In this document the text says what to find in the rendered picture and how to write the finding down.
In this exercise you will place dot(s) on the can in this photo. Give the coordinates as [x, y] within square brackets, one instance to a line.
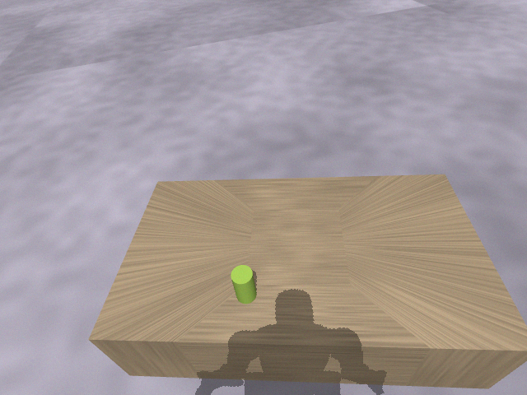
[243, 282]

